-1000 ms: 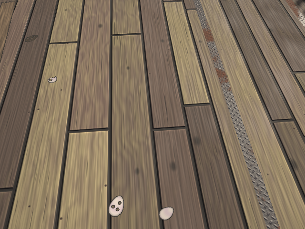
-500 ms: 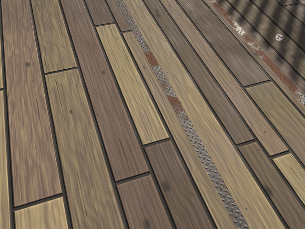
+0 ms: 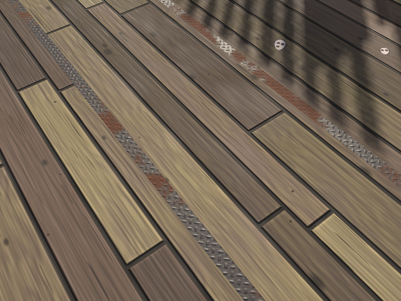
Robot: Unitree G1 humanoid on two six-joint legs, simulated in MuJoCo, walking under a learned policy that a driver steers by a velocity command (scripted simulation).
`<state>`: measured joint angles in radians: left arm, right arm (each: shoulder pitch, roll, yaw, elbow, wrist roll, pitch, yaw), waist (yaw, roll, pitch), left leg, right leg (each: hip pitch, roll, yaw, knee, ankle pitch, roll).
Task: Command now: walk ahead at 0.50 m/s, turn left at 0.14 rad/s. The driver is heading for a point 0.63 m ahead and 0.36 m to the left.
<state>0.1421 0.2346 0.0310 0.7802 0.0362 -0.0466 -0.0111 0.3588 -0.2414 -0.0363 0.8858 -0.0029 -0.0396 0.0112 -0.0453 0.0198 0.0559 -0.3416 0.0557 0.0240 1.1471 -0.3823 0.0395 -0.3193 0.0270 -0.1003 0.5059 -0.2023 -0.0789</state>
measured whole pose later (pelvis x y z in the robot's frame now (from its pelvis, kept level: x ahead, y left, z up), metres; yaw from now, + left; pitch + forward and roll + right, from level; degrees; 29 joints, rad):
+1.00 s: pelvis +0.53 +0.10 -0.01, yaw +34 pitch +1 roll +0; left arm 0.08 0.26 0.02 0.70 0.05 -0.07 0.01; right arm 0.39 -0.31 -0.08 0.84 -0.01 -0.03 0.00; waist -0.07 0.02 0.04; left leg -0.20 -0.12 -0.14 0.94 -0.47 0.09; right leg -0.44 0.00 -0.02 0.58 -0.15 -0.02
